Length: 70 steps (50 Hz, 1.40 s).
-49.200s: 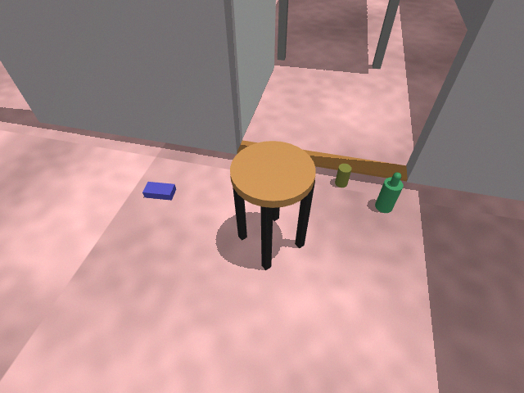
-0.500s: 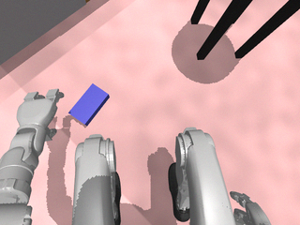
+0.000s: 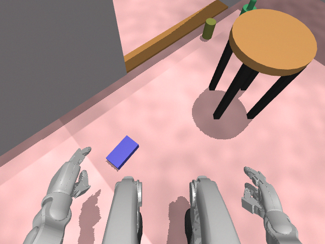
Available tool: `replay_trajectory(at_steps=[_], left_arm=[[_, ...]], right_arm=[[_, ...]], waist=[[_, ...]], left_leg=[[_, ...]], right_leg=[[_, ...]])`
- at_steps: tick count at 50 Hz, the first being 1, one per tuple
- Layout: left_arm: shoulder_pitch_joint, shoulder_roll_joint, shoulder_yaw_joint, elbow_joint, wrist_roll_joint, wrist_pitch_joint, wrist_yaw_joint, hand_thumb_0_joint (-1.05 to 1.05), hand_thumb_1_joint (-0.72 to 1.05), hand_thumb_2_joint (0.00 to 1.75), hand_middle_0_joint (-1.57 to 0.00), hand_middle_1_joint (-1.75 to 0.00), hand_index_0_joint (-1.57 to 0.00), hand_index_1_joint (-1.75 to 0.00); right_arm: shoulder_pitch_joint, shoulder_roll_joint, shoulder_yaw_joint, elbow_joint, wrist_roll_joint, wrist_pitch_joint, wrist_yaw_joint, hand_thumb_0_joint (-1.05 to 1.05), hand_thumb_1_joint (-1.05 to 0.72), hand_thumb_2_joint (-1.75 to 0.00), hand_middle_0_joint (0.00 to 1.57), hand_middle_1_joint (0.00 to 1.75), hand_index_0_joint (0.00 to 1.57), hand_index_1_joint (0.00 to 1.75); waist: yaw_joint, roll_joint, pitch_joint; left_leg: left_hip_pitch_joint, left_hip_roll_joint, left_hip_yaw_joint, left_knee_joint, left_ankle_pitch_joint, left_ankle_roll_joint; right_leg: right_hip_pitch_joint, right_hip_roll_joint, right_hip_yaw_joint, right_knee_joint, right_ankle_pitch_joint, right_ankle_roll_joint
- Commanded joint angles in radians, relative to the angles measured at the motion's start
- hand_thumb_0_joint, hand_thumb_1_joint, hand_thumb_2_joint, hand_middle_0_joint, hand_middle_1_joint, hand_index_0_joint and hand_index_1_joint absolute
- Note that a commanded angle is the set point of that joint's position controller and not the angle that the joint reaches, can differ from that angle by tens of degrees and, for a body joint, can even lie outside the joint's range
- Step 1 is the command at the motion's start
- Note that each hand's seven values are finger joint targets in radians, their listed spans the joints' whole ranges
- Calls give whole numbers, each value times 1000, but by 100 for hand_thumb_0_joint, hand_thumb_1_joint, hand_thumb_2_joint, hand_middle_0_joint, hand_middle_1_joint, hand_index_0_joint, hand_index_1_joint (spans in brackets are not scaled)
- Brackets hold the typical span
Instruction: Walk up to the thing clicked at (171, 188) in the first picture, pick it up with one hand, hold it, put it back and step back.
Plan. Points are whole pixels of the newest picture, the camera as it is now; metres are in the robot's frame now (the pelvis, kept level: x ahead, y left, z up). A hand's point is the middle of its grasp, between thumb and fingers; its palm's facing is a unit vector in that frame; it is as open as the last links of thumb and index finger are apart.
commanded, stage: home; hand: left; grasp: from above
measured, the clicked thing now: (123, 152) +0.47 +0.19 -0.51
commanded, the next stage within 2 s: none
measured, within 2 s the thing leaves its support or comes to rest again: neither
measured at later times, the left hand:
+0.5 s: hand (52, 184) +0.23 +0.19 +0.13, palm faces +0.10 -0.97 -0.22, open 7.4 cm
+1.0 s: hand (44, 184) +0.23 +0.19 +0.14, palm faces +0.09 -0.98 -0.20, open 7.5 cm
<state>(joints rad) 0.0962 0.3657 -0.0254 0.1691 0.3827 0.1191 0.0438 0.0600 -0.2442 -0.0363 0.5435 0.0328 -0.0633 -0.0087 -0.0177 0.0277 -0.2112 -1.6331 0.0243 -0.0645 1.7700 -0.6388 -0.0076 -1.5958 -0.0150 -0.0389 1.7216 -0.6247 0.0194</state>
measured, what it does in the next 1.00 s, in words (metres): rises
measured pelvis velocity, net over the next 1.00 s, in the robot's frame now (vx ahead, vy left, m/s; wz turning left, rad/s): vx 0.08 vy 0.01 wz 0.05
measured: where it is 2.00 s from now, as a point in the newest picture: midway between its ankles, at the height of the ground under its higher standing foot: outside the picture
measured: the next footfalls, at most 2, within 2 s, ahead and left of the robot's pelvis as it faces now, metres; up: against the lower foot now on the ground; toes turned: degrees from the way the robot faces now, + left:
none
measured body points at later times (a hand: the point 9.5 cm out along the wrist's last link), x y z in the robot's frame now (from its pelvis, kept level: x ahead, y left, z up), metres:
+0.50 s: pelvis +0.07 +0.00 +0.17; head +0.09 +0.01 +0.62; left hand +0.23 +0.24 +0.15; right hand +0.22 -0.24 +0.10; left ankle +0.07 +0.12 -0.50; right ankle +0.08 -0.13 -0.50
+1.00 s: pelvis +0.08 +0.01 +0.18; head +0.10 +0.01 +0.63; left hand +0.23 +0.24 +0.15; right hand +0.25 -0.23 +0.12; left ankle +0.07 +0.12 -0.50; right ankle +0.08 -0.13 -0.50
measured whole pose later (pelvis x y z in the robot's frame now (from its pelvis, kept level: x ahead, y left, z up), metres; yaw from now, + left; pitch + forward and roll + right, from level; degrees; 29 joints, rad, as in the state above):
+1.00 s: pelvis +0.08 +0.01 +0.18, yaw +3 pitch +11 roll -3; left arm 0.50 0.22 0.03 -0.12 -0.05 0.43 0.01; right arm 0.29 -0.22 0.03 0.53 0.00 -0.23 -0.18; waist -0.03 0.05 -0.17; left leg -0.69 0.03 -0.05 1.01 -0.51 0.00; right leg -0.64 -0.02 -0.05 0.94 -0.48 0.03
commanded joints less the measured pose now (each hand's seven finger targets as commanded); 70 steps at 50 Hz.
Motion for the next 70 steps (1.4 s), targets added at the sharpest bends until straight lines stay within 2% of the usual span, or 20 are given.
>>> replay_trajectory(at_steps=[1,5,6,9,10,13,16,19,21,27,32,38,41,46,48,52,56,60,68,70], left_arm=[[12,121,91,-279,-124,17,28,0,90,90,-20,-30,-20,-30],[124,78,96,-310,-224,64,37,0,90,90,-20,-30,-20,-30],[136,65,95,-310,-245,76,39,0,90,90,-20,-30,-20,-30],[203,46,100,-352,-297,112,42,0,90,90,-20,-30,-20,-30],[223,28,92,-353,-313,127,40,0,90,90,-20,-30,-20,-30],[263,7,100,-389,-353,171,38,0,90,90,-20,-30,-20,-30],[346,-25,110,-418,-395,227,38,0,90,90,-20,-30,-20,-30],[375,-36,123,-477,-430,276,37,0,90,90,-20,-30,-20,-30],[393,-49,123,-483,-443,296,32,0,90,90,-20,-30,-20,-30],[407,-60,117,-493,-449,322,1,0,90,90,-20,-30,-20,-30],[397,-57,113,-482,-440,315,-19,0,89,89,-20,-30,-20,-30],[377,-44,125,-493,-435,287,-24,0,86,88,-20,-29,-20,-29],[374,-39,125,-503,-430,278,-21,0,89,90,-20,-30,-20,-30],[396,-42,120,-482,-428,270,-19,0,88,89,-20,-30,-20,-30],[384,-47,113,-483,-432,267,-20,0,89,89,-20,-30,-20,-30],[397,-46,117,-465,-434,269,-20,0,90,90,-20,-30,-20,-30],[398,-47,116,-465,-438,271,-21,0,90,90,-20,-30,-20,-30],[379,-42,121,-474,-436,271,-21,0,90,90,-20,-30,-20,-30],[382,-41,118,-487,-432,274,-18,0,90,90,-20,-30,-20,-30],[373,-44,114,-474,-434,274,-20,0,90,90,-20,-30,-20,-30]], right_arm=[[36,-147,-60,-136,17,-72,-41,0,-90,-90,20,30,20,30],[73,-121,-39,-143,18,-93,-63,0,-90,-90,20,30,20,30],[85,-118,-35,-140,17,-99,-68,0,-90,-90,20,30,20,30],[112,-109,-25,-146,18,-118,-86,0,-90,-90,20,30,20,30],[124,-107,-22,-145,18,-124,-92,0,-90,-90,20,30,20,30],[152,-103,-9,-146,16,-138,-115,0,-90,-90,20,30,20,30],[182,-97,3,-160,14,-146,-139,0,-90,-90,20,30,20,30],[192,-89,14,-172,10,-158,-163,0,-90,-90,20,30,20,30],[195,-85,19,-172,5,-173,-175,0,-90,-90,20,30,20,30],[191,-90,23,-188,-9,-205,-190,0,-90,-90,20,30,20,30],[190,-99,14,-185,-18,-225,-188,0,-90,-90,20,30,20,30],[180,-101,9,-176,-25,-234,-184,0,-90,-90,20,30,20,30],[181,-105,8,-173,-27,-235,-183,0,-90,-90,20,30,20,30],[175,-106,8,-163,-29,-229,-180,0,-90,-90,20,30,20,30],[173,-106,10,-162,-30,-226,-179,0,-90,-90,20,30,20,30],[166,-107,10,-165,-31,-224,-178,0,-90,-90,20,30,20,30],[169,-105,10,-165,-28,-222,-177,0,-90,-90,20,30,20,30],[167,-105,11,-165,-28,-221,-177,0,-90,-90,20,30,20,30],[170,-103,10,-167,-28,-221,-179,0,-90,-90,20,30,20,30],[164,-104,11,-170,-27,-222,-178,0,-90,-90,20,30,20,30]], waist=[[-29,57,-379],[-37,36,-322],[-46,28,-312],[-40,32,-295],[-51,24,-282],[-46,43,-246],[-38,36,-204],[-29,49,-139],[-38,25,-102],[-32,3,-11],[-38,4,5],[-27,24,-33],[-33,30,-56],[-20,34,-59],[-26,38,-49],[-17,13,-31],[-18,0,-45],[-19,19,-30],[-18,36,-38],[-23,0,-9]], left_leg=[[463,-13,-12,-421,-26,35],[556,-19,-10,-506,58,31],[576,-19,-9,-529,76,31],[666,-21,1,-590,162,29],[691,-22,3,-610,194,28],[791,-20,1,-685,266,22],[879,-21,0,-766,307,19],[936,-22,1,-838,321,16],[952,-23,9,-851,347,19],[986,-27,16,-913,326,24],[1015,-27,27,-923,348,22],[1046,-26,23,-915,405,17],[1069,-26,25,-911,438,17],[1073,-20,14,-919,465,11],[1071,-19,14,-922,452,11],[1049,-20,17,-924,419,14],[1051,-20,18,-916,443,15],[1046,-19,18,-930,391,15],[1052,-19,24,-921,404,14],[1027,-19,23,-926,354,19]], right_leg=[[365,32,-6,-358,48,-32],[491,31,-2,-467,104,-34],[524,32,1,-496,117,-34],[629,32,4,-575,182,-33],[658,32,4,-602,210,-32],[734,32,0,-671,268,-31],[831,34,-8,-757,305,-28],[897,34,-15,-834,318,-25],[931,38,-21,-869,339,-23],[958,37,-35,-925,311,-20],[965,35,-39,-929,327,-17],[988,34,-35,-916,376,-18],[1004,34,-30,-909,410,-18],[1010,39,-38,-899,416,-23],[1005,41,-39,-901,407,-22],[1003,40,-40,-912,381,-19],[1016,39,-36,-911,404,-19],[1003,37,-35,-915,359,-20],[1000,35,-31,-913,373,-20],[992,36,-33,-924,334,-15]])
